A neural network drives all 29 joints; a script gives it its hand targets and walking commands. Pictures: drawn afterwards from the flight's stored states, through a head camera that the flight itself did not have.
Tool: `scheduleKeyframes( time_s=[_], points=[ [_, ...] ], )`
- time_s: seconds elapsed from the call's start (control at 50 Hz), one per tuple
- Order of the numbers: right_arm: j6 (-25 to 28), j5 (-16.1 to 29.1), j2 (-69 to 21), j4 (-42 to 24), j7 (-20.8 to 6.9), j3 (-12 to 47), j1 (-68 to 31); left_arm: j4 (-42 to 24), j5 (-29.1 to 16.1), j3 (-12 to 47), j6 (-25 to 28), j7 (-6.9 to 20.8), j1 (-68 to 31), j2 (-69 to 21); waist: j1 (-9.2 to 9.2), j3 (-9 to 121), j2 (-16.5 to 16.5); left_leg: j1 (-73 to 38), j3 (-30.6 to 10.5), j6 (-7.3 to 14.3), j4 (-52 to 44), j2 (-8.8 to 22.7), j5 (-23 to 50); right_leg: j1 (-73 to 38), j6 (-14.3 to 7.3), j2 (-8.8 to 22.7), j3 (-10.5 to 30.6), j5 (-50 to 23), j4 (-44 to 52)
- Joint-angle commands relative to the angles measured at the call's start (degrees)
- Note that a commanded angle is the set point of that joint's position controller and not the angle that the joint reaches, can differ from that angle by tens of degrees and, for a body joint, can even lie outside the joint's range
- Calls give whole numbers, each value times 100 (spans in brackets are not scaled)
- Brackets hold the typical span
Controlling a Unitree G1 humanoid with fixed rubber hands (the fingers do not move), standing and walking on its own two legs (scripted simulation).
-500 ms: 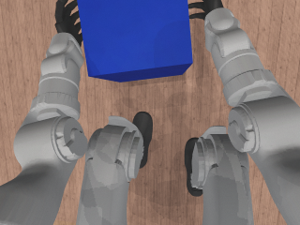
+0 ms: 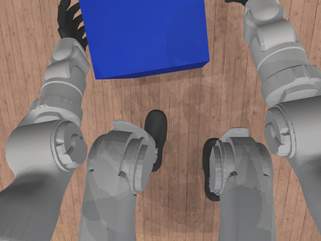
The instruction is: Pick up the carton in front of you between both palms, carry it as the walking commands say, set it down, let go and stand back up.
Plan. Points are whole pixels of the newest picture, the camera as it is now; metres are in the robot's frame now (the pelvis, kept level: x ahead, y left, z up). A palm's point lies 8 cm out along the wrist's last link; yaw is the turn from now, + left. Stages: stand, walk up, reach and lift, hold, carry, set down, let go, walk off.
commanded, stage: set down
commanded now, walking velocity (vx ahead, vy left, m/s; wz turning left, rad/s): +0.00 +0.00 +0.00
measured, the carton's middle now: (154, 27) +0.52 +0.09 -0.25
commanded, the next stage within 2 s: let go in 1.18 s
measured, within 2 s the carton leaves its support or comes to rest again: neither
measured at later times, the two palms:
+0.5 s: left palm (26, 27) +0.48 +0.26 -0.07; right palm out of the picture +0.59 -0.10 -0.06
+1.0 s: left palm out of the picture +0.48 +0.27 +0.09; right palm out of the picture +0.59 -0.12 +0.09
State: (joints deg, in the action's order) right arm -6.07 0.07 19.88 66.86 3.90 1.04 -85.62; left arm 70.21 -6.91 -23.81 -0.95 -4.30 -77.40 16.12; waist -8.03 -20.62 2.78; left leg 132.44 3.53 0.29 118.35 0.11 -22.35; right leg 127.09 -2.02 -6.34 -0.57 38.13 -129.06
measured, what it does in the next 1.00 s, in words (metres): rises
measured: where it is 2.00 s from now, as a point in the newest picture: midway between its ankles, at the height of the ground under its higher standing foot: (183, 165)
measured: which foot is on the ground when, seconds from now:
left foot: down 0.00-1.00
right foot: down 0.00-1.00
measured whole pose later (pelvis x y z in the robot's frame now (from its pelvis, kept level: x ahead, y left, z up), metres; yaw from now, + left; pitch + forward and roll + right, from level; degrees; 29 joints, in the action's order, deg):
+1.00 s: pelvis +0.04 +0.01 +0.19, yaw -1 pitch +47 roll +0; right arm -12.0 0.4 21.3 54.3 -1.3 -6.3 -68.6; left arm 38.0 -6.5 -19.8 -10.4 -5.2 -52.3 8.9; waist -9.4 4.7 -2.1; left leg 109.7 0.1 0.6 82.6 -2.3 -19.7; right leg 104.0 -1.3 -5.0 0.3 32.0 -89.3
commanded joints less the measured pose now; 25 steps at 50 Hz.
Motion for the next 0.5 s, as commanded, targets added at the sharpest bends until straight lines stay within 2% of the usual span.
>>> scheduleKeyframes(
  time_s=[0.0, 0.06, 0.12, 0.2, 0.3, 0.38, 0.48],
  points=[
    [189, 620, 430, -736, -24, 475, -2024, -500, -356, 213, 304, -131, -951, 649, -395, 5684, -1466, -3131, -441, -88, -175, 84, 1455, -1815, 195, 611, 841, -1434, 1583],
    [191, 983, 380, -850, -143, 746, -2079, -630, -484, 349, 334, -109, -903, 722, -614, 5889, -1508, -3259, -439, -69, -206, 149, 1625, -1846, 211, 631, 821, -1445, 1540],
    [155, 1092, 539, -866, -175, 755, -1940, -878, -539, 412, 310, -139, -699, 785, -697, 6314, -1430, -3737, -427, -79, -275, 159, 1818, -1914, 191, 597, 695, -1369, 1510],
    [77, 924, 807, -977, -97, 517, -1684, -1539, -679, 517, 179, -242, -374, 771, -595, 7259, -1388, -4606, -405, -113, -453, 88, 2016, -2181, 144, 510, 428, -1267, 1591],
    [-192, 660, 1025, -1681, 81, 55, -1590, -2845, -702, 630, -202, -450, -89, 816, -490, 8779, -1214, -5845, -289, -137, -899, -107, 1968, -2762, 63, 275, 134, -1085, 1934],
    [-407, 524, 1029, -1474, 35, -280, -1306, -3088, -463, 650, -550, -495, 59, 490, -375, 7938, -886, -5531, -240, -184, -1296, -192, 1336, -2304, -46, 209, 97, -545, 2374],
    [-365, 346, 928, -1050, -168, -548, -817, -3099, -233, 629, -630, -402, 333, 87, -287, 7415, -611, -5347, -233, -276, -1697, -218, 1320, -1996, -73, 174, 106, -625, 2794]
  ],
)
